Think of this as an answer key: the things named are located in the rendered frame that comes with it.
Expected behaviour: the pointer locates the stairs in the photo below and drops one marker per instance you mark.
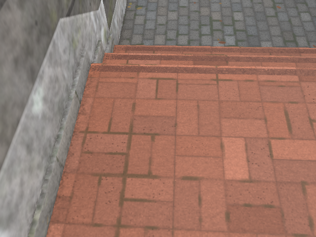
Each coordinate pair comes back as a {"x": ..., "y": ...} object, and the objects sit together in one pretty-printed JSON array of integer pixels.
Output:
[{"x": 265, "y": 56}]

